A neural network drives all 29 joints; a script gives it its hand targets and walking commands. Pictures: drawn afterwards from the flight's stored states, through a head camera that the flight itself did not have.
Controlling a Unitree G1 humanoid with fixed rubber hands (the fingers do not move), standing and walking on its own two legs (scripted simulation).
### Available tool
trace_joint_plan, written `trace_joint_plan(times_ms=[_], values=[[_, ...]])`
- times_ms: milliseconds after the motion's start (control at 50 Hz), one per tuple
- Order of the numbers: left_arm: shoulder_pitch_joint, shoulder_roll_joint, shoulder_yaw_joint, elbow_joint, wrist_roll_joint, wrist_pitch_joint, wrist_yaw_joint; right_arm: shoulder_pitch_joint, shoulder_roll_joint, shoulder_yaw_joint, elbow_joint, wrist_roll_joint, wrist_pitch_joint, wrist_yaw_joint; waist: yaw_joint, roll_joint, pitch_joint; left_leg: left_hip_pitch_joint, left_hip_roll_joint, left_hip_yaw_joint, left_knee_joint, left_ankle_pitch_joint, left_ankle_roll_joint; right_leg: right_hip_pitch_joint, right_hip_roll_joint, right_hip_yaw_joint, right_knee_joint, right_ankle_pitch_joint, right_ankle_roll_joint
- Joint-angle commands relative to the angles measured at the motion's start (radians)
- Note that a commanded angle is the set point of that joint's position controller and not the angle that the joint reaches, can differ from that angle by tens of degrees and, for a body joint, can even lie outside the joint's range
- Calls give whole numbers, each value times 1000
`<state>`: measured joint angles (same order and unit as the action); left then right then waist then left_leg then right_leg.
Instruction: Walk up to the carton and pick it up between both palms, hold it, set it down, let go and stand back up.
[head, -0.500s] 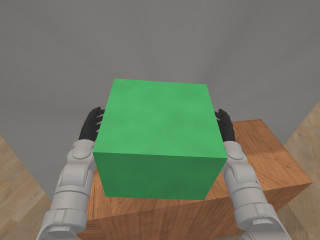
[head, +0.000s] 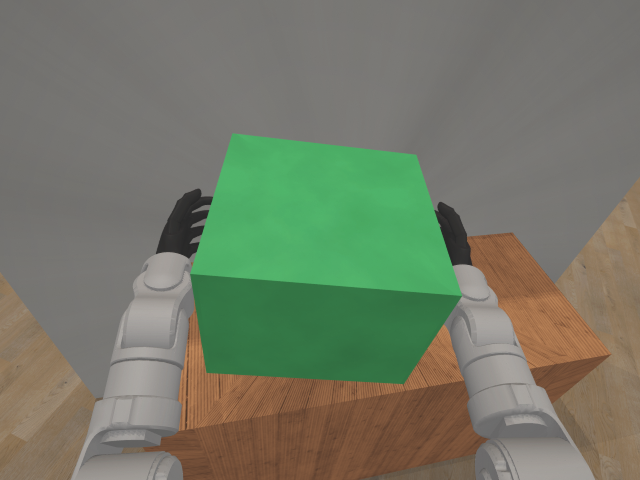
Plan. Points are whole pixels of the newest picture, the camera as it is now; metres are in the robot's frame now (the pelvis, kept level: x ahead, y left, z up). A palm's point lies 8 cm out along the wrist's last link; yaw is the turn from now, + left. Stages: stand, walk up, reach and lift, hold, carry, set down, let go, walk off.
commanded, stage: reach and lift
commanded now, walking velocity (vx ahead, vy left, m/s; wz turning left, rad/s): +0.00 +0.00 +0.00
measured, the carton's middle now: (317, 257) +0.39 +0.00 +0.10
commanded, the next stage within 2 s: hold in 0.92 s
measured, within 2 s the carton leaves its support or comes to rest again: neither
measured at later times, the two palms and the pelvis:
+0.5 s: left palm (170, 237) +0.37 +0.18 +0.15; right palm (454, 246) +0.38 -0.17 +0.15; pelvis +0.02 +0.00 +0.00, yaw +1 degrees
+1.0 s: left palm (170, 224) +0.37 +0.18 +0.17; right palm (462, 237) +0.38 -0.17 +0.16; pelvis +0.01 +0.00 +0.00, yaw +0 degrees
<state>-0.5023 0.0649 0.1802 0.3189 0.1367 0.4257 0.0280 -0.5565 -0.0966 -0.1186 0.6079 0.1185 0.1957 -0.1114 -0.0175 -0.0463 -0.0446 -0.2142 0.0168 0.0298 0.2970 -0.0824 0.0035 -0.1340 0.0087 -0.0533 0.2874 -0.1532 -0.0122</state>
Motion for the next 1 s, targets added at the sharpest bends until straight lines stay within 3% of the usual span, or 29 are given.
trace_joint_plan(times_ms=[0, 60, 120, 140, 160, 200, 300, 400, 500, 700, 840, 900, 980], values=[[-659, -633, -465, -217, -120, -44, -127, -762, 570, 439, -346, 62, -78, 135, -17, 40, -455, 335, -35, -30, 14, 130, -28, 2, 38, 8, -42, 105, 25], [-660, -632, -483, -241, -119, -26, -128, -755, 566, 431, -346, 79, -74, 131, -33, 87, -476, 376, -35, -35, 40, 214, -43, -8, 38, 8, -40, 163, 25], [-603, -615, -474, -270, -101, -10, -140, -700, 552, 450, -353, 103, -53, 115, -34, 77, -444, 387, -42, -33, 48, 265, -48, 29, 48, 2, -39, 233, 39], [-662, -616, -497, -298, -132, -14, -149, -787, 608, 504, -487, 109, -68, 97, -23, 75, -556, 374, -54, -44, 72, 274, -19, 85, 25, 17, -27, 303, 62], [-634, -612, -499, -293, -129, -16, -146, -756, 604, 509, -475, 120, -57, 84, -36, 72, -532, 360, -56, -50, 68, 276, -20, 101, 28, 19, -11, 367, 69], [-621, -605, -475, -302, -114, -10, -152, -727, 601, 519, -451, 128, -36, 73, -32, 71, -484, 351, -63, -48, 61, 267, -26, 111, 27, 21, -6, 391, 76], [-546, -566, -415, -300, -66, 35, -184, -674, 559, 505, -421, 134, 5, 62, -29, 54, -368, 350, -59, -39, 40, 269, -34, 115, 36, 14, -20, 353, 69], [-562, -569, -452, -373, -91, 52, -189, -684, 561, 524, -495, 154, 12, 57, -42, 62, -385, 382, -58, -39, 59, 333, -51, 107, 49, 2, -19, 382, 61], [-583, -569, -479, -395, -108, 60, -181, -688, 548, 516, -523, 151, 22, 64, -49, 74, -394, 401, -50, -44, 57, 305, -54, 64, 49, -4, -33, 332, 54], [-644, -574, -451, -326, -108, 79, -172, -766, 547, 474, -467, 125, 24, 88, -31, 66, -414, 384, -37, -39, 23, 166, -23, 19, 34, -3, -51, 194, 49], [-681, -568, -398, -263, -88, 88, -179, -820, 562, 446, -397, 116, 21, 91, -20, 53, -412, 364, -41, -27, 12, 133, -4, 41, 27, 3, -51, 178, 56], [-691, -570, -389, -259, -83, 90, -182, -834, 567, 443, -383, 121, 19, 88, -21, 54, -417, 366, -43, -26, 16, 149, -5, 56, 29, 3, -47, 196, 59], [-667, -589, -452, -373, -112, 109, -169, -822, 572, 506, -470, 184, 27, 71, -36, 70, -483, 415, -47, -36, 60, 294, -24, 87, 45, 4, -30, 298, 59]])
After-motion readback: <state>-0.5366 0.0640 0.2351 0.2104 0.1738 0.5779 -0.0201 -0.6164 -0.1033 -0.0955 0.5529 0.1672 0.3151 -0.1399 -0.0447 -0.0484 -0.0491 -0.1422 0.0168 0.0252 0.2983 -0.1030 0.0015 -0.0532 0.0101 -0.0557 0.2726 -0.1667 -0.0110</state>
